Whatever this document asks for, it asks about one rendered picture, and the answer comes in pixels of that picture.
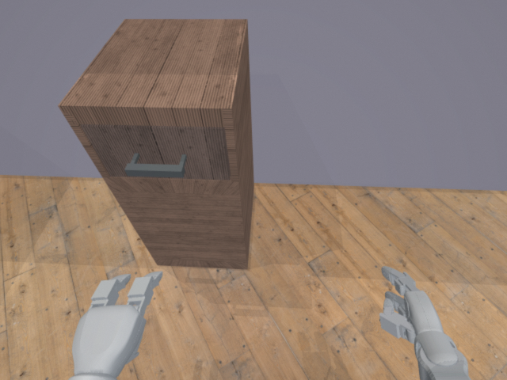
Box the left robot hand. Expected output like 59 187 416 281
72 271 162 378

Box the right robot hand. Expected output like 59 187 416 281
379 266 444 344

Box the handle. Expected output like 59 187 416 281
125 153 187 177

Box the drawer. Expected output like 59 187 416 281
81 124 231 181

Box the robot right forearm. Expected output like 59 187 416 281
414 331 471 380

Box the cabinet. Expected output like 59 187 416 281
58 19 254 270

